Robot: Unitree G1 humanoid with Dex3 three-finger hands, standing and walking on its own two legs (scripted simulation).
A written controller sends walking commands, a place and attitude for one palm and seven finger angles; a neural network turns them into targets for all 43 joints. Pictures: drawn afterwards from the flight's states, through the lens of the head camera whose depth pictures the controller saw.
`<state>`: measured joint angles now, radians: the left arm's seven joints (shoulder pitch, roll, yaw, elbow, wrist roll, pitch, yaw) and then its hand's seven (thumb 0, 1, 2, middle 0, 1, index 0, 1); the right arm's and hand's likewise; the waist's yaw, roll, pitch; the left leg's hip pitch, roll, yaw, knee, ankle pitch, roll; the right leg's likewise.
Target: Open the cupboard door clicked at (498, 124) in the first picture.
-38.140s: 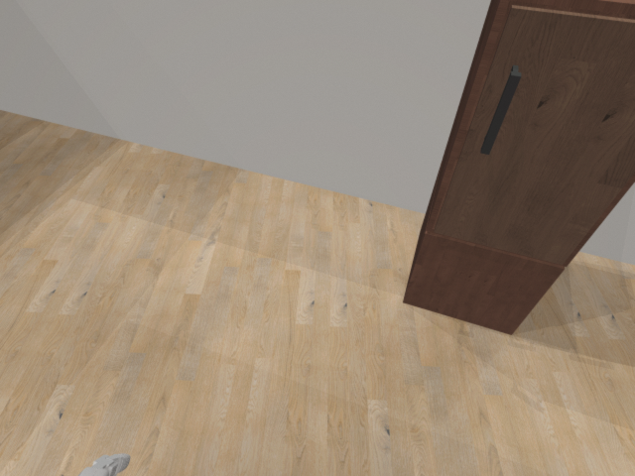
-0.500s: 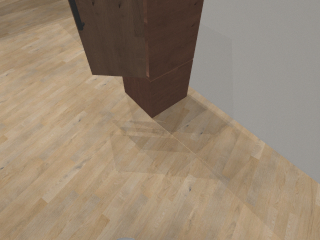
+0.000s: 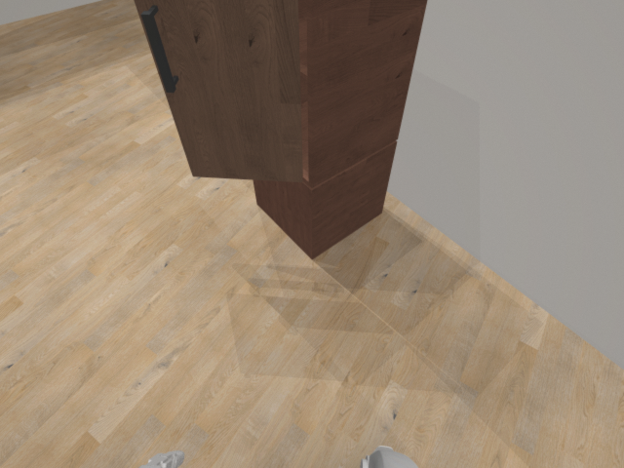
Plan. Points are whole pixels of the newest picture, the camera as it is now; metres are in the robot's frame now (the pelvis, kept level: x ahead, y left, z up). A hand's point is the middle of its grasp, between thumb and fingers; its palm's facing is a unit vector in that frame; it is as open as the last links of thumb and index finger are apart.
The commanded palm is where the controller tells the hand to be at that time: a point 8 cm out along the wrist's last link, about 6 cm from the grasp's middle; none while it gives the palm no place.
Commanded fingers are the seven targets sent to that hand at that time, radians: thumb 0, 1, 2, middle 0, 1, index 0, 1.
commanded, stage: take the last steps up to it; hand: left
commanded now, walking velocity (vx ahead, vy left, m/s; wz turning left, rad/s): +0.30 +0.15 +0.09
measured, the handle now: (162, 50) +0.93 +0.36 +0.07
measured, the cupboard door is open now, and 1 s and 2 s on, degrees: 46 46 46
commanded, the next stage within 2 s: come to a stop and stand still in 0.76 s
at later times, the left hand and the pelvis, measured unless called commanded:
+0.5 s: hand out of the picture +0.09 +0.21 -0.16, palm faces +0.19 -0.97 -0.18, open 7.3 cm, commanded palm none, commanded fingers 0.00 0.90 0.90 -0.20 -0.30 -0.20 -0.30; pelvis +0.19 +0.05 +0.00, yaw +5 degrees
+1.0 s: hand (155, 284) +0.45 +0.32 -0.16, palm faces +0.03 -0.98 -0.21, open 7.3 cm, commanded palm none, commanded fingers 0.00 0.90 0.90 -0.20 -0.30 -0.20 -0.30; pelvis +0.34 +0.14 +0.00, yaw +2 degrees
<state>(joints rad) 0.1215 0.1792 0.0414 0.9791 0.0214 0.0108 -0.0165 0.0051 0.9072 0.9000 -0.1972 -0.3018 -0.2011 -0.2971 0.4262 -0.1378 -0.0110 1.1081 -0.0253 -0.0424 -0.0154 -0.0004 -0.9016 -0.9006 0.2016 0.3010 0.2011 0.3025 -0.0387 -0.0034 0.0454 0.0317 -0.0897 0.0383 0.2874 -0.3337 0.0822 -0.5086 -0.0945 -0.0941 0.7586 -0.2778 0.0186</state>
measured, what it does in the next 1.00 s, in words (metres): walks ahead: right foot, then left foot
